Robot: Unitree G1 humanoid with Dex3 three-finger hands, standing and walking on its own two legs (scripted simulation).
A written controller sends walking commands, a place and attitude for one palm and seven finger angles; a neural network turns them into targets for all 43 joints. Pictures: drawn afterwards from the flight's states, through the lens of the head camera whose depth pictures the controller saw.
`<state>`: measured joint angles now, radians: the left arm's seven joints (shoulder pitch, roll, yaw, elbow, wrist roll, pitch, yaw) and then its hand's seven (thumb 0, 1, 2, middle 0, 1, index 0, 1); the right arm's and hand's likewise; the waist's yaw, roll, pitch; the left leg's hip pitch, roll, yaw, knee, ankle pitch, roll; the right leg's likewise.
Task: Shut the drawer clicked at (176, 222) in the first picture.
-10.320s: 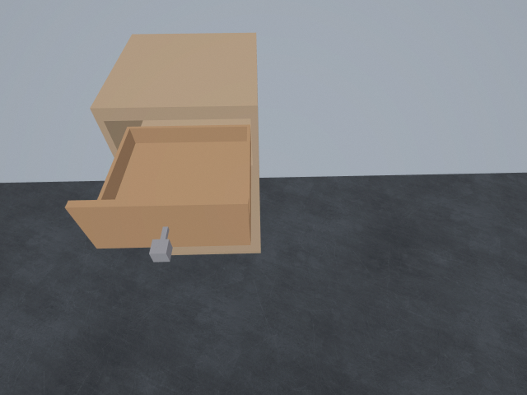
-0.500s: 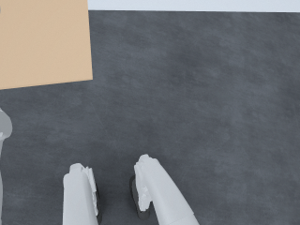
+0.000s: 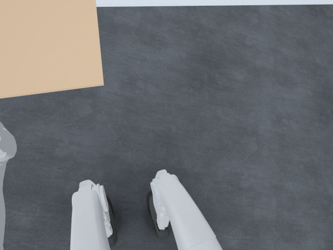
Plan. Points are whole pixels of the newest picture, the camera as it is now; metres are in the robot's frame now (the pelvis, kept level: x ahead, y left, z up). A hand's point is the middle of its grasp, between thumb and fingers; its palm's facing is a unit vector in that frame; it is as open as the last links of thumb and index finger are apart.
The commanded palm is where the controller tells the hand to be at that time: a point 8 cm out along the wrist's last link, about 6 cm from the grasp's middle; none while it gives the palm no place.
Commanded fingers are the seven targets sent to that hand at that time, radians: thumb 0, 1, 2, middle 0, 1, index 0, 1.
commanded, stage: pull the fist back off the drawer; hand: left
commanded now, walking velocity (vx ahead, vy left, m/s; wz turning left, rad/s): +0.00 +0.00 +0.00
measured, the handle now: out of the picture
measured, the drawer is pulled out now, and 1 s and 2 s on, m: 0.00 0.00 0.00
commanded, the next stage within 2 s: draw the hand back to the body in 0.24 s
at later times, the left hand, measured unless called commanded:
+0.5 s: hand out of the picture +0.56 +0.25 +0.09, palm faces +0.11 -0.99 -0.06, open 3.3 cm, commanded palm +0.51 +0.27 +0.12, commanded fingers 0.00 0.90 0.90 -1.40 -1.60 -1.40 -1.60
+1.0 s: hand out of the picture +0.38 +0.25 +0.22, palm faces +0.24 -0.94 -0.24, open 3.3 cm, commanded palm +0.34 +0.30 +0.25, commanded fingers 0.00 0.90 0.90 -1.40 -1.60 -1.40 -1.60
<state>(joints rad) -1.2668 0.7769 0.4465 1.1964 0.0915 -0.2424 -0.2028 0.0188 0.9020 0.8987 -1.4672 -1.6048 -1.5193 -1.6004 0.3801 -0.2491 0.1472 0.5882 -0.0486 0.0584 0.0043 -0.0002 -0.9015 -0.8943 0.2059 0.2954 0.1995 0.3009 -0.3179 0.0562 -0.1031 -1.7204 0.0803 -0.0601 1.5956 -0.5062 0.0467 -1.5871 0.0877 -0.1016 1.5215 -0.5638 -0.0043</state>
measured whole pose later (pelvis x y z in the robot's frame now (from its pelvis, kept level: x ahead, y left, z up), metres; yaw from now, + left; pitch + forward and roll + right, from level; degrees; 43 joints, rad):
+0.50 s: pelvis +0.06 +0.00 +0.06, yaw +3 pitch +32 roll -6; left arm -0.78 0.51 0.42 0.80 -0.09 -0.32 -0.23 0.02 0.90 0.90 -1.39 -1.60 -1.39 -1.60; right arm 0.30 -0.26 0.03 0.59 0.00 0.10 0.05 0.00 -0.90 -0.89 0.20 0.29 0.20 0.30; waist -0.17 0.05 -0.14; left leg -1.42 0.06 -0.03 1.41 -0.56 0.03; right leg -1.30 0.07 -0.07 1.35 -0.62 -0.02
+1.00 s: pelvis +0.09 +0.01 +0.17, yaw +7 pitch +10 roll -2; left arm -0.02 0.32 0.14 0.26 -0.09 -0.12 0.01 0.02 0.90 0.90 -1.40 -1.60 -1.40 -1.60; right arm 0.23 -0.25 0.03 0.49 0.06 0.12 -0.06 0.01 -0.90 -0.89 0.20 0.29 0.20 0.30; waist -0.03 0.04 -0.12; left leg -0.62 0.01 0.02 0.85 -0.41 0.03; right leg -0.52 0.03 -0.01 0.80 -0.46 0.00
